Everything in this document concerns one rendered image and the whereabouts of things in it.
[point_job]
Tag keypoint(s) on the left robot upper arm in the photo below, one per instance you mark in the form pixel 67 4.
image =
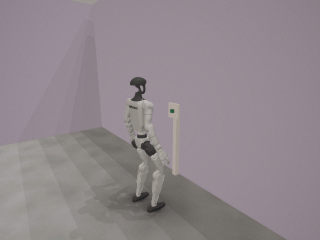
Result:
pixel 127 117

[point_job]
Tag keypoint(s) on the panel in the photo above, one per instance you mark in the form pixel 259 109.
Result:
pixel 176 135

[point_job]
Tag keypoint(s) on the right robot upper arm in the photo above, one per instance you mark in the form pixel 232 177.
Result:
pixel 148 111

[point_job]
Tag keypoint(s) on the robot left forearm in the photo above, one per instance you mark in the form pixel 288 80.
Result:
pixel 130 129

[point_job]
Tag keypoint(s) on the robot right hand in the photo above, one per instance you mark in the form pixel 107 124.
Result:
pixel 163 156

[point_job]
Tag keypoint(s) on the robot right forearm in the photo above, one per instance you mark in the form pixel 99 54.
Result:
pixel 154 140

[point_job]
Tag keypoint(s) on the robot left thigh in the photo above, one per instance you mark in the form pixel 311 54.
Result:
pixel 144 167

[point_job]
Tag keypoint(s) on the right robot foot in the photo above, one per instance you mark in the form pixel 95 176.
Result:
pixel 158 206

